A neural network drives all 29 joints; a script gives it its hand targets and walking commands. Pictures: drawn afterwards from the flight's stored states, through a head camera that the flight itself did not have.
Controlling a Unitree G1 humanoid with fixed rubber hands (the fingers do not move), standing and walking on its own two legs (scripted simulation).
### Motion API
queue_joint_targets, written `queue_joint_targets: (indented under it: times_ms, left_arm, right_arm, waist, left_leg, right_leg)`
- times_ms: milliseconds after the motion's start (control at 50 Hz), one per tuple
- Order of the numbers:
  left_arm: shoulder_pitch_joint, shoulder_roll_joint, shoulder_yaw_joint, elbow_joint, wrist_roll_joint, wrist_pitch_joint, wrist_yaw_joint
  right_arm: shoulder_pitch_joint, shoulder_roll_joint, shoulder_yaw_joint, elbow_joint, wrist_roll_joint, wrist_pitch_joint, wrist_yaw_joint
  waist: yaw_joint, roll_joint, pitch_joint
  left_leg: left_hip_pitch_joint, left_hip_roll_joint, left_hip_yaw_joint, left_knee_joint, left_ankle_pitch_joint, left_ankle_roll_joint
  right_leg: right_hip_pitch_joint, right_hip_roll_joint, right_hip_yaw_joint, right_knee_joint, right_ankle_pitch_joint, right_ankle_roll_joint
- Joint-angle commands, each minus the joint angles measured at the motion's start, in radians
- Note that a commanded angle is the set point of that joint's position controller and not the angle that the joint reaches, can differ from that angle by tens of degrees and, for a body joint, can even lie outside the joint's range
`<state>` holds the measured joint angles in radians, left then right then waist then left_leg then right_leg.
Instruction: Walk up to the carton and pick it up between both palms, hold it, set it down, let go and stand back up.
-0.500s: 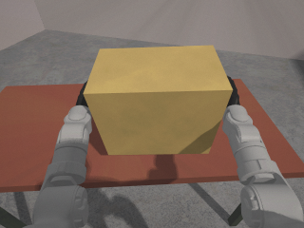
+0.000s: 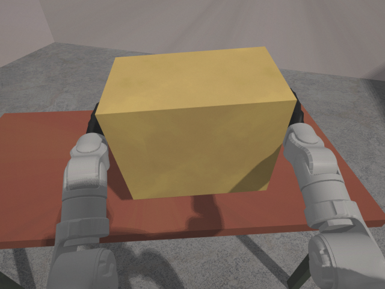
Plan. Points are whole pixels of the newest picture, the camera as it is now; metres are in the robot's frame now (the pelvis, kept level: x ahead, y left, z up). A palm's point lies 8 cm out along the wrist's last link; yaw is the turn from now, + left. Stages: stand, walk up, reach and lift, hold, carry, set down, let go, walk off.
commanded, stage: reach and lift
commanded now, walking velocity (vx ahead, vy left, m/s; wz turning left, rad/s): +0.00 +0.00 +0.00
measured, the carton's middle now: (195, 127) +0.39 -0.01 +0.17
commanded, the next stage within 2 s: hold in 0.64 s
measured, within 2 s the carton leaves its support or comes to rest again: neither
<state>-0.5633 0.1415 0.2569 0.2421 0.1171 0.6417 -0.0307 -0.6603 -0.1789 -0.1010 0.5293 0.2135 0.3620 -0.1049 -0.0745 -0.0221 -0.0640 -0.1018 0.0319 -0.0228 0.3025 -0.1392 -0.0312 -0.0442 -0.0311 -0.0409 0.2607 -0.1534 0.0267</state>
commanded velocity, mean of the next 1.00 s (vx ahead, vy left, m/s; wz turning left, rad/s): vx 0.00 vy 0.00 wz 0.00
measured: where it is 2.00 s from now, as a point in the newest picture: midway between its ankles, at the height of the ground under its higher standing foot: outside the picture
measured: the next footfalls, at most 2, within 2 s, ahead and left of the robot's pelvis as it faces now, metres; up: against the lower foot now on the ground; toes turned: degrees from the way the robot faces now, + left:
none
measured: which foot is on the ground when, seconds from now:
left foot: down 0.00-1.00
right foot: down 0.00-1.00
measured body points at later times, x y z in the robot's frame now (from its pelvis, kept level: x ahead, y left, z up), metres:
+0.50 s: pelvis -0.01 +0.00 +0.00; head -0.05 +0.01 +0.45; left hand +0.37 +0.19 +0.20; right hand +0.37 -0.20 +0.21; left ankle +0.02 +0.14 -0.75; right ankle +0.00 -0.13 -0.75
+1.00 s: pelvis -0.01 +0.00 +0.00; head -0.08 +0.01 +0.44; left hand +0.36 +0.20 +0.22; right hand +0.37 -0.19 +0.24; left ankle +0.02 +0.14 -0.75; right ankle +0.00 -0.13 -0.75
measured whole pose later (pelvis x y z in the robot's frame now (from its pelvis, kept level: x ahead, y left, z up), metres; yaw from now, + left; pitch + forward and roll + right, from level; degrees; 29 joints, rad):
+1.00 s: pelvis -0.01 +0.00 +0.00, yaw +0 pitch -3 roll -1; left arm -0.63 0.14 0.30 0.16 0.14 0.81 -0.05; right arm -0.77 -0.20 -0.11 0.49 0.24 0.53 -0.11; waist -0.06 -0.01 -0.10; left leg -0.14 0.04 -0.04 0.33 -0.13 -0.03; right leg -0.07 -0.02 -0.05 0.27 -0.14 0.02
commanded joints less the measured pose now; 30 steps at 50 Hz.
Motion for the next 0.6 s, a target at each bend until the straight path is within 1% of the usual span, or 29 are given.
queue_joint_targets:
  times_ms: [0,160,220,260,300,460,480,580]
  left_arm:
    - [-0.833,-0.5,-0.466,-0.312,-0.159,-0.091,-0.14]
    - [-0.83,-0.477,-0.478,-0.376,-0.172,-0.052,-0.136]
    - [-0.825,-0.469,-0.474,-0.369,-0.176,-0.04,-0.136]
    - [-0.831,-0.461,-0.465,-0.368,-0.172,-0.032,-0.138]
    - [-0.835,-0.457,-0.468,-0.385,-0.176,-0.026,-0.138]
    - [-0.861,-0.433,-0.431,-0.351,-0.169,-0.005,-0.15]
    - [-0.871,-0.433,-0.431,-0.353,-0.171,-0.003,-0.151]
    - [-0.877,-0.431,-0.415,-0.337,-0.17,0.008,-0.156]
  right_arm:
    - [-0.811,0.499,0.372,-0.37,0.108,-0.042,0.163]
    - [-0.801,0.482,0.382,-0.418,0.137,-0.001,0.163]
    - [-0.813,0.476,0.38,-0.436,0.14,0.012,0.161]
    - [-0.814,0.473,0.377,-0.425,0.141,0.024,0.161]
    - [-0.815,0.475,0.38,-0.434,0.145,0.029,0.16]
    - [-0.854,0.475,0.365,-0.414,0.145,0.057,0.159]
    - [-0.856,0.474,0.359,-0.407,0.144,0.06,0.16]
    - [-0.88,0.476,0.355,-0.408,0.148,0.073,0.159]
  waist:
    - [-0.005,0.051,-0.497]
    - [0.0,0.058,-0.517]
    - [0.002,0.052,-0.521]
    - [0.005,0.051,-0.511]
    - [0.003,0.052,-0.528]
    - [0.01,0.042,-0.52]
    - [0.009,0.048,-0.522]
    - [0.01,0.038,-0.532]
  left_leg:
    - [0.228,-0.082,0.01,0.025,0.329,-0.031]
    - [0.215,-0.082,0.012,0.029,0.337,-0.032]
    - [0.206,-0.082,0.012,0.03,0.326,-0.03]
    - [0.193,-0.083,0.013,0.024,0.308,-0.027]
    - [0.201,-0.083,0.013,0.028,0.32,-0.027]
    - [0.169,-0.086,0.016,0.018,0.275,-0.015]
    - [0.171,-0.086,0.015,0.018,0.271,-0.016]
    - [0.165,-0.087,0.012,0.02,0.274,-0.012]
  right_leg:
    - [0.036,0.087,-0.015,-0.012,0.263,0.006]
    - [0.044,0.091,-0.007,-0.003,0.293,0.008]
    - [0.043,0.092,-0.006,-0.003,0.289,0.007]
    - [0.044,0.09,-0.003,-0.003,0.282,0.008]
    - [0.053,0.09,-0.002,0.0,0.301,0.009]
    - [0.06,0.087,0.001,-0.002,0.28,0.01]
    - [0.055,0.088,0.0,-0.003,0.27,0.009]
    - [0.065,0.089,0.002,-0.004,0.277,0.009]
